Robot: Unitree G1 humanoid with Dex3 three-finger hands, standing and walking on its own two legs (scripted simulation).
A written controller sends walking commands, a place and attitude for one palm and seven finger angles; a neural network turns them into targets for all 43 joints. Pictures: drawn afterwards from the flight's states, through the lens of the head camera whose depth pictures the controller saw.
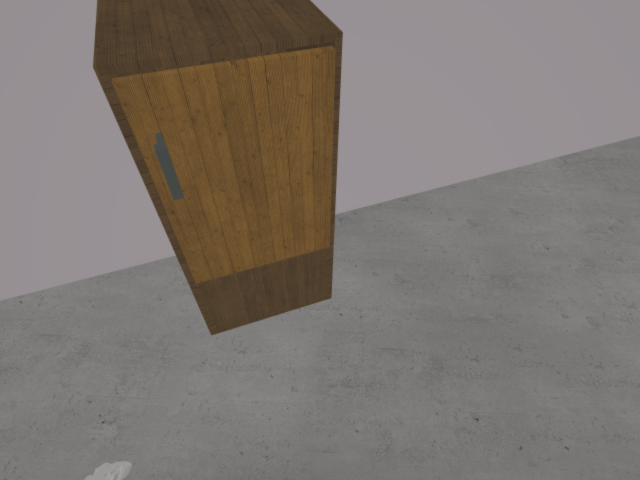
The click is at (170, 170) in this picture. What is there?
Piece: cupboard door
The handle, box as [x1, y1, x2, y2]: [154, 133, 183, 199]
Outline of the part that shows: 157,133 157,143 154,144 154,148 173,199 182,198 182,192 165,144 162,141 160,133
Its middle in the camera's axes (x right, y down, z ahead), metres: -0.31 -0.14 +0.77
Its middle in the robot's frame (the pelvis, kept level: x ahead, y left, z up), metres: +0.66 +0.34 -0.01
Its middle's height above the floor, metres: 0.76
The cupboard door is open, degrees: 0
